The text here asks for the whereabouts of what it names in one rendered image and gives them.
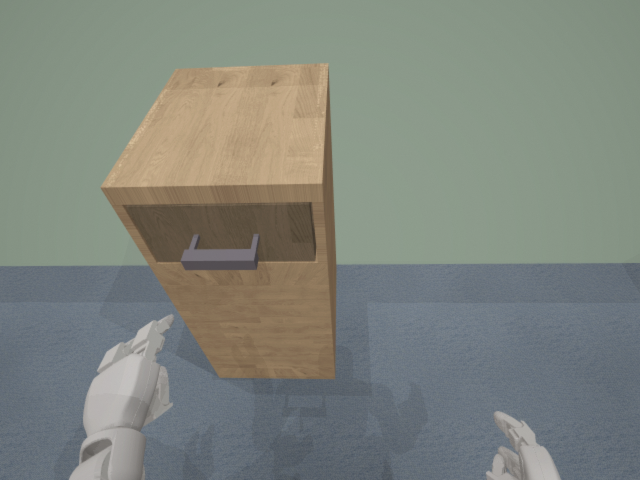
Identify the right robot hand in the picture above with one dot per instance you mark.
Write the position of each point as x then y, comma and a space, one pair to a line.
534, 461

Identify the cabinet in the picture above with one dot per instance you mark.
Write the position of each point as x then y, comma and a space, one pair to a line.
247, 134

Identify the drawer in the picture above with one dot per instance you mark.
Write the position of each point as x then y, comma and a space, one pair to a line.
286, 229

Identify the left robot hand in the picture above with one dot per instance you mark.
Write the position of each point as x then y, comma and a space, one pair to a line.
132, 389

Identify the left robot forearm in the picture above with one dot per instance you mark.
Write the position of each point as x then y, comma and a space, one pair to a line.
112, 454

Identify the handle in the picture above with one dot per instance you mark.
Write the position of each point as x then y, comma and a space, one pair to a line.
220, 259

